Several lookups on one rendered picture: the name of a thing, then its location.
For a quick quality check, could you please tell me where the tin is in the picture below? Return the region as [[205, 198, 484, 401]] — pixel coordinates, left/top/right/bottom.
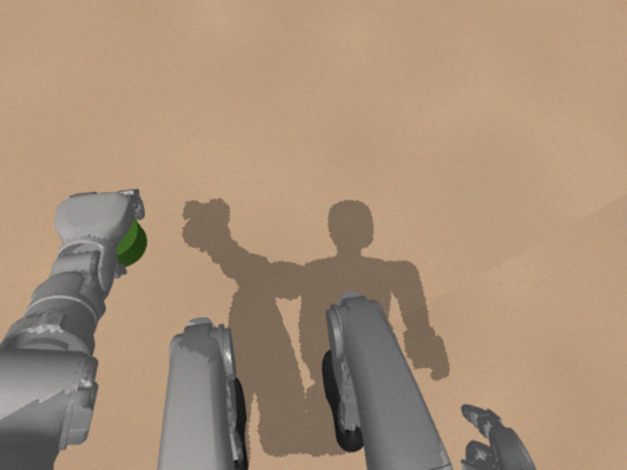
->
[[116, 218, 147, 267]]

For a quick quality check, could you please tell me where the left robot arm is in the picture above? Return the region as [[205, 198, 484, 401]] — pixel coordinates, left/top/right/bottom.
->
[[0, 236, 118, 470]]

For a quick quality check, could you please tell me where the right robot foot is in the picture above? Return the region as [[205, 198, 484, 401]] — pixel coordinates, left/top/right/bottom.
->
[[322, 350, 363, 452]]

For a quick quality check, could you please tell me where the right robot hand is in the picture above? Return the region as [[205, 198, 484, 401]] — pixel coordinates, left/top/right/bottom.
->
[[460, 404, 537, 470]]

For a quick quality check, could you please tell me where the left robot hand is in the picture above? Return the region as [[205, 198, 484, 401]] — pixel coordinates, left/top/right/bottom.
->
[[55, 189, 145, 279]]

